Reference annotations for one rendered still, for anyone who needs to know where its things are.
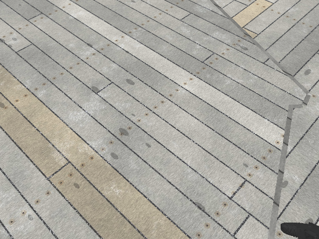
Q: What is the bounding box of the right robot hand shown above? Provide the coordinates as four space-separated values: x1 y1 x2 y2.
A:
280 222 319 239

